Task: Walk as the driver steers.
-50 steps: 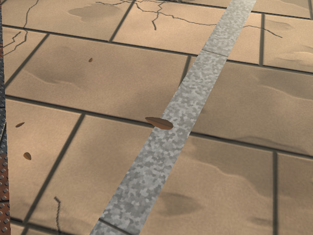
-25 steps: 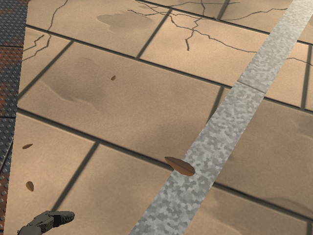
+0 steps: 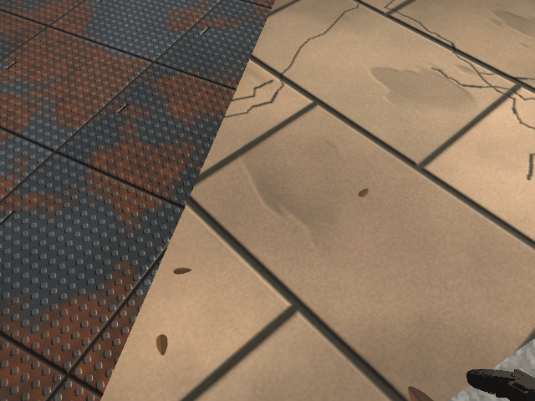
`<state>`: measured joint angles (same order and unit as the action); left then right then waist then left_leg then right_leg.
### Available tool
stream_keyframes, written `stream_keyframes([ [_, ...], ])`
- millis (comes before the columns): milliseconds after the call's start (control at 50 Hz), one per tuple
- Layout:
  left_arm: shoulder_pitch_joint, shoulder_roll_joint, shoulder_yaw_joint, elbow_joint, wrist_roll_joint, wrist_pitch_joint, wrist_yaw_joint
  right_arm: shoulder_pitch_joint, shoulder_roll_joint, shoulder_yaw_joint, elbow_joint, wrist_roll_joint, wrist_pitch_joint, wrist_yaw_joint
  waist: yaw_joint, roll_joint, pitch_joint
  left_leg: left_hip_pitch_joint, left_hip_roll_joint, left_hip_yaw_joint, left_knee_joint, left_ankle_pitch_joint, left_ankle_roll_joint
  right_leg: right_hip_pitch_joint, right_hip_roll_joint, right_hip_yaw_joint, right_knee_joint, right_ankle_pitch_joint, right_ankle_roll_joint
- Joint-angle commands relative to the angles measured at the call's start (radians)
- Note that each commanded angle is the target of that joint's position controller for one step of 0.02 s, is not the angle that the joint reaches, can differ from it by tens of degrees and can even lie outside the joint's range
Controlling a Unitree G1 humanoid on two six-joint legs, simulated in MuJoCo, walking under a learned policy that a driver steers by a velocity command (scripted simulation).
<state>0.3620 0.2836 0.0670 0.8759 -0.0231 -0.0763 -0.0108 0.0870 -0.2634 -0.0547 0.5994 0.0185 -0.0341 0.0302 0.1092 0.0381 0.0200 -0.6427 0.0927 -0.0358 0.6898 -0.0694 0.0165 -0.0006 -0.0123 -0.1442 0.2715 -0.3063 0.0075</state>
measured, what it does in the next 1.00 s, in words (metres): walks ahead, turning right: left foot, then right foot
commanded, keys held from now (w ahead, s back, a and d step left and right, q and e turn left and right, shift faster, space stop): w+e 0.50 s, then e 0.50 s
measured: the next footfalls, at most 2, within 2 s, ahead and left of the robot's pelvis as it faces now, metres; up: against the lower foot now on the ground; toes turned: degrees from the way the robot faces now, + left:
left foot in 0.08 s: +0.21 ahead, +0.15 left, +0.00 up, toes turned +0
right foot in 0.60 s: +0.44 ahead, -0.16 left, +0.00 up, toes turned -20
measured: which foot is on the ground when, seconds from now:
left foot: up 0.00-0.06, down 0.08-0.60, up 0.62-1.00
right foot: down 0.00-0.08, up 0.10-0.58, down 0.60-1.00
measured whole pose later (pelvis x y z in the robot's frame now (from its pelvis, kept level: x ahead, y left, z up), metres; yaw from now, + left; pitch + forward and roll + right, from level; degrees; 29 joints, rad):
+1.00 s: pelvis +0.41 -0.07 +0.00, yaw -31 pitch +3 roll +1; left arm 0.19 0.30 0.08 0.68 -0.01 0.03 0.03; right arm 0.08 -0.29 -0.06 0.70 -0.01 -0.01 -0.04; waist 0.03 0.02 0.03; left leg -0.59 0.01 -0.13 0.83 -0.25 -0.09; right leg -0.35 0.13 0.16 0.48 -0.17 -0.08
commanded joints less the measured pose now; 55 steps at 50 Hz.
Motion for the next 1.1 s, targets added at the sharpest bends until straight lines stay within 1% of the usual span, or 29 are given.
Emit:
stream_keyframes([
  [20,-0.016,0.203,0.041,-0.037,-0.018,0.005,0.000,-0.098,-0.060,-0.013,-0.101,0.002,-0.033,0.014,-0.044,-0.123,0.049,0.065,-0.046,0.051,-0.116,-0.061,0.022,-0.015,-0.269,0.191,-0.039,0.442,-0.183],
  [60,-0.034,0.209,0.037,-0.025,-0.024,0.013,0.003,0.060,-0.115,-0.044,-0.057,-0.005,-0.039,0.009,-0.153,-0.134,-0.045,0.330,-0.098,0.082,-0.223,-0.030,0.061,-0.030,-0.233,0.155,0.146,0.674,-0.143],
  [80,-0.027,0.173,0.023,-0.025,-0.016,0.008,0.005,0.210,-0.171,-0.072,-0.014,-0.014,-0.037,-0.003,-0.223,-0.122,-0.155,0.593,-0.072,0.055,-0.198,0.020,0.089,-0.142,-0.181,0.119,0.337,0.652,-0.107],
  [100,-0.026,0.080,-0.012,-0.063,0.028,0.000,0.002,0.389,-0.267,-0.094,0.007,-0.030,-0.029,-0.026,-0.275,0.055,-0.332,0.912,0.190,-0.221,-0.146,0.133,0.156,-0.390,-0.104,0.080,0.697,0.213,-0.054],
  [120,0.070,0.024,-0.028,-0.072,0.002,-0.018,-0.003,0.374,-0.288,-0.086,0.002,-0.042,-0.027,-0.023,-0.209,0.263,-0.461,1.064,0.365,-0.620,-0.291,-0.037,0.287,-0.661,0.020,0.200,0.956,-0.300,-0.020],
  [140,-0.004,0.140,0.006,-0.059,-0.027,-0.019,-0.004,0.349,-0.195,-0.066,0.001,-0.036,-0.030,-0.018,-0.244,0.124,-0.354,0.964,0.325,-0.554,-0.334,-0.128,0.255,-0.750,-0.026,0.267,1.047,-0.255,-0.021],
  [160,-0.071,0.150,0.013,-0.086,-0.033,-0.017,-0.004,0.292,-0.154,-0.050,0.010,-0.023,-0.035,-0.017,-0.219,0.120,-0.211,0.839,0.284,-0.395,-0.357,-0.116,0.220,-0.794,-0.063,0.242,1.039,-0.167,-0.027],
  [180,-0.096,0.132,0.012,-0.082,-0.023,-0.010,0.001,0.227,-0.116,-0.038,0.016,-0.019,-0.040,-0.014,-0.183,0.070,-0.145,0.714,0.237,-0.296,-0.391,-0.072,0.197,-0.758,-0.100,0.230,1.001,-0.087,-0.022],
  [200,-0.094,0.123,0.017,-0.080,-0.011,0.002,0.005,0.176,-0.086,-0.032,0.021,-0.018,-0.047,-0.010,-0.149,0.083,-0.090,0.614,0.199,-0.210,-0.434,-0.043,0.184,-0.716,-0.121,0.231,0.956,-0.028,-0.015],
  [240,-0.052,0.079,0.015,-0.066,-0.014,0.029,0.005,0.134,-0.066,-0.033,0.038,-0.028,-0.067,-0.012,-0.103,0.088,-0.062,0.510,0.179,-0.116,-0.506,0.000,0.179,-0.631,-0.132,0.233,0.936,0.042,-0.002],
  [360,-0.170,0.037,0.009,-0.115,0.000,0.049,-0.005,0.152,-0.104,-0.053,0.101,-0.035,-0.079,-0.039,-0.104,0.026,0.016,0.528,0.175,0.092,-0.558,0.118,0.167,-0.710,-0.122,0.250,0.699,0.254,0.012],
  [480,-0.342,0.033,-0.003,-0.191,0.006,0.047,-0.042,0.213,-0.165,-0.077,0.153,-0.009,-0.057,-0.051,-0.160,0.006,0.079,0.634,0.211,0.196,-0.542,0.105,0.136,-0.700,-0.108,0.157,0.453,0.281,-0.034],
  [500,-0.357,0.039,-0.001,-0.203,0.006,0.047,-0.047,0.220,-0.172,-0.081,0.161,-0.004,-0.050,-0.051,-0.162,0.007,0.082,0.666,0.218,0.207,-0.519,0.131,0.128,-0.701,-0.101,0.140,0.433,0.244,-0.048],
  [540,-0.336,0.062,0.012,-0.218,0.014,0.047,-0.053,0.194,-0.199,-0.088,0.160,0.003,-0.032,-0.056,-0.131,0.031,0.060,0.692,0.212,0.241,-0.389,0.480,0.102,-0.617,-0.044,0.075,0.397,0.154,-0.078],
  [560,-0.266,0.086,0.027,-0.209,0.016,0.046,-0.053,0.180,-0.216,-0.092,0.156,0.010,-0.021,-0.061,-0.091,0.048,0.004,0.695,0.197,0.252,-0.265,0.676,0.082,-0.514,0.004,0.038,0.386,0.124,-0.096],
  [580,-0.121,0.129,0.053,-0.175,0.014,0.043,-0.049,0.156,-0.214,-0.089,0.149,0.019,-0.013,-0.063,-0.013,0.029,-0.077,0.657,0.154,0.276,-0.068,0.737,0.047,-0.324,0.062,0.014,0.307,0.206,-0.124],
  [600,0.001,0.207,0.087,-0.147,0.017,0.047,-0.028,0.181,-0.188,-0.077,0.143,0.012,-0.019,-0.063,0.038,-0.040,-0.157,0.490,0.097,0.284,0.192,0.513,-0.020,-0.067,0.050,0.097,0.254,0.431,-0.161],
  [620,-0.013,0.334,0.102,-0.157,0.026,0.050,-0.006,0.255,-0.037,-0.034,0.092,-0.053,-0.033,-0.058,-0.079,-0.349,-0.225,0.065,-0.081,0.248,0.592,-0.516,-0.107,0.256,-0.229,0.543,0.284,0.854,-0.312],
  [640,-0.008,0.310,0.089,-0.215,0.034,0.037,-0.019,0.287,-0.094,-0.027,0.103,-0.030,-0.057,-0.049,-0.040,-0.239,-0.491,0.005,-0.144,-0.016,0.779,-0.662,-0.111,0.357,-0.375,0.874,0.188,0.828,-0.467],
  [660,-0.043,0.253,0.075,-0.225,0.032,0.030,-0.026,0.187,-0.149,-0.042,0.087,0.008,-0.062,-0.047,-0.016,-0.123,-0.423,-0.044,-0.097,-0.070,0.780,-0.578,-0.089,0.301,-0.332,0.745,0.163,0.826,-0.423],
  [680,-0.090,0.206,0.066,-0.221,0.011,0.026,-0.024,0.135,-0.137,-0.035,0.073,0.005,-0.064,-0.055,-0.039,-0.086,-0.295,-0.079,-0.061,-0.053,0.701,-0.488,-0.073,0.176,-0.276,0.620,0.158,0.756,-0.374],
  [700,-0.146,0.166,0.055,-0.227,-0.001,0.030,-0.016,0.118,-0.139,-0.038,0.085,-0.016,-0.058,-0.069,-0.069,-0.043,-0.210,-0.064,-0.025,-0.049,0.633,-0.422,-0.073,0.045,-0.233,0.552,0.140,0.700,-0.331],
  [720,-0.182,0.144,0.047,-0.240,0.006,0.034,-0.009,0.119,-0.157,-0.047,0.082,-0.024,-0.045,-0.075,-0.100,-0.062,-0.176,0.000,-0.009,-0.056,0.589,-0.382,-0.071,-0.073,-0.210,0.516,0.112,0.702,-0.318],
  [780,-0.204,0.159,0.050,-0.254,0.029,0.040,0.002,0.143,-0.132,-0.045,0.078,-0.031,-0.011,-0.078,-0.142,-0.078,-0.166,0.088,-0.030,-0.045,0.496,-0.339,-0.078,-0.222,-0.180,0.463,0.081,0.773,-0.306],
  [840,-0.190,0.182,0.056,-0.251,0.018,0.053,0.022,0.111,-0.111,-0.036,0.069,-0.037,0.003,-0.085,-0.137,-0.090,-0.181,0.067,-0.055,-0.049,0.379,-0.260,-0.101,-0.232,-0.151,0.448,0.092,0.743,-0.283],
  [920,-0.197,0.181,0.054,-0.265,0.007,0.086,0.045,0.028,-0.110,-0.032,0.048,-0.028,0.016,-0.080,-0.111,-0.128,-0.165,0.059,-0.078,-0.072,0.223,-0.162,-0.115,-0.236,-0.111,0.495,0.089,0.415,-0.226],
  [980,-0.195,0.181,0.055,-0.273,0.012,0.100,0.050,-0.022,-0.110,-0.030,0.031,-0.024,0.011,-0.071,-0.090,-0.162,-0.131,0.073,-0.095,-0.090,0.115,-0.165,-0.112,-0.229,-0.104,0.559,0.096,0.269,-0.219],
  [1060,-0.192,0.177,0.054,-0.288,0.013,0.111,0.043,-0.031,-0.120,-0.033,0.022,-0.019,-0.014,-0.057,-0.079,-0.191,-0.134,0.145,-0.125,-0.092,-0.022,-0.236,-0.090,-0.171,-0.111,0.640,0.171,0.414,-0.220],
  [1100,-0.217,0.171,0.052,-0.302,0.001,0.117,0.043,0.016,-0.123,-0.039,0.032,-0.015,-0.025,-0.048,-0.112,-0.197,-0.136,0.247,-0.129,-0.077,-0.197,-0.167,-0.064,-0.165,-0.085,0.662,0.216,0.458,-0.193],
])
